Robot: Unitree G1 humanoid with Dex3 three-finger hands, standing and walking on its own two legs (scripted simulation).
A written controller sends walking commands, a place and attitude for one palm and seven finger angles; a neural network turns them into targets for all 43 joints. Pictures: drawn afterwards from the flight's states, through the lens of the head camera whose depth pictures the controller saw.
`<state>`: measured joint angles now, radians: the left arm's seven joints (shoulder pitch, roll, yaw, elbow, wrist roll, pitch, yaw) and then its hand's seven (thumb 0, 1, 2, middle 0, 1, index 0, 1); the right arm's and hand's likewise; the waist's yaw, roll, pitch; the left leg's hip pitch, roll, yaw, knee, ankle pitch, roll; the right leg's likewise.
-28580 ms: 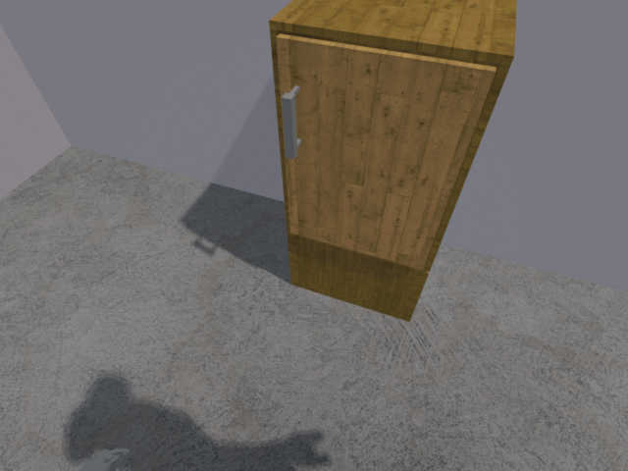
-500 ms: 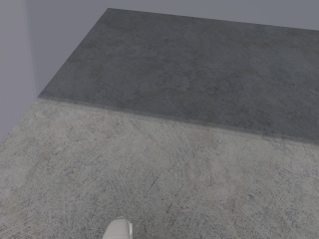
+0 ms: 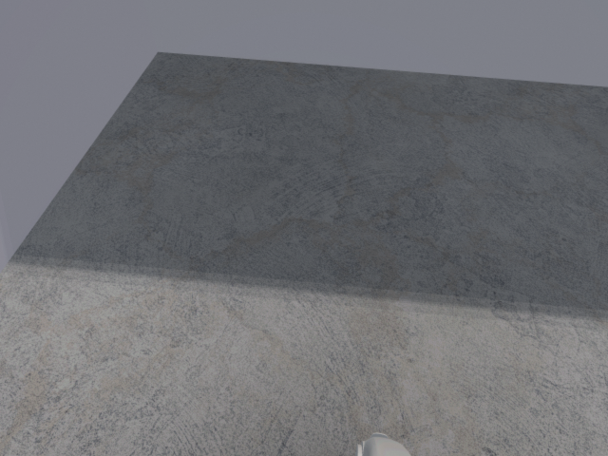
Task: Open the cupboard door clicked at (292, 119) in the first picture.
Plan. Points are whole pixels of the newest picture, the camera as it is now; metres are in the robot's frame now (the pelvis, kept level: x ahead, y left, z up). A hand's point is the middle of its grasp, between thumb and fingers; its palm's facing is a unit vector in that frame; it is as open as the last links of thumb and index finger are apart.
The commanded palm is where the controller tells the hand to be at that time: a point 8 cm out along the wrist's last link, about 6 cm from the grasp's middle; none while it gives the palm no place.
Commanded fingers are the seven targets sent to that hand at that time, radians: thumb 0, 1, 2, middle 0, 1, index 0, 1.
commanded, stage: walk to a spot facing it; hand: left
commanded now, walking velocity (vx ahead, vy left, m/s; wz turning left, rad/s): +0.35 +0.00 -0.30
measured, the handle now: out of the picture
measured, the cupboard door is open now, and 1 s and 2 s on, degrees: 41 41 41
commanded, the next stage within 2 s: turn to face it in 0.16 s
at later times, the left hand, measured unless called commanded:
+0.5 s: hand (233, 375) +0.27 +0.14 -0.19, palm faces +0.05 -0.98 -0.17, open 7.2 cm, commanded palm none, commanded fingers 0.00 0.90 0.90 -0.20 -0.30 -0.20 -0.30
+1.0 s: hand (232, 347) +0.31 +0.15 -0.17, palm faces +0.31 -0.91 -0.29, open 7.4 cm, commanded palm none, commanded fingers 0.00 0.90 0.90 -0.20 -0.30 -0.20 -0.30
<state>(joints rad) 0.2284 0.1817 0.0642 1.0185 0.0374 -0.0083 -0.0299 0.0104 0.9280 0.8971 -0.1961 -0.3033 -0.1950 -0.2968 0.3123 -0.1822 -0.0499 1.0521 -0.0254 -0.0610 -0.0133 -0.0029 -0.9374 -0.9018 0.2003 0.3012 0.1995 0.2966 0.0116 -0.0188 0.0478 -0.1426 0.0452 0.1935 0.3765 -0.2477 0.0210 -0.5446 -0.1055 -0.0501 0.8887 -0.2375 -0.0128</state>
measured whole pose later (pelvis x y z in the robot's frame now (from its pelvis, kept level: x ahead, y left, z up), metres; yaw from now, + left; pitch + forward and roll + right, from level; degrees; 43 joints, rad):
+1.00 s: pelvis +0.28 -0.08 -0.01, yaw +19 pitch +2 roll +0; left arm 0.19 0.21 0.05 0.87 0.03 0.02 0.02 0.00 0.91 0.90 -0.20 -0.30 -0.20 -0.30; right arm 0.15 -0.25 -0.10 0.91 -0.02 0.08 0.02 0.01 -0.91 -0.90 0.20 0.30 0.20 0.30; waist -0.01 0.03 0.06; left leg -0.56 -0.05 -0.04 0.93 -0.41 -0.03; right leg -0.29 -0.06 -0.07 0.58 -0.33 0.01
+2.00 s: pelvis +0.37 -0.07 -0.02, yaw +56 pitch +1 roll +1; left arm 0.23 0.25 0.05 0.89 0.02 0.05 0.01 0.01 0.91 0.90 -0.20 -0.30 -0.20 -0.30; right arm 0.10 -0.23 -0.06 0.87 -0.01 0.03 0.03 0.01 -0.91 -0.90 0.20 0.30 0.20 0.30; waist 0.00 -0.07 0.11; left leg -0.34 -0.01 0.09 0.64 -0.31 0.04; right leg -0.36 -0.15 -0.15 0.95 -0.56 0.06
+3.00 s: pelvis +0.40 -0.08 +0.00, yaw +90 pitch +2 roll -1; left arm 0.15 0.27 0.07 0.88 0.02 0.06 0.01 0.01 0.91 0.90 -0.20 -0.30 -0.20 -0.30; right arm 0.16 -0.21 -0.05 0.91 -0.02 0.03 0.00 0.00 -0.91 -0.90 0.20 0.30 0.20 0.30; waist 0.00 -0.03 0.09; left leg -0.28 -0.04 -0.05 0.48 -0.23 0.04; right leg -0.48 -0.08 0.00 0.99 -0.41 0.09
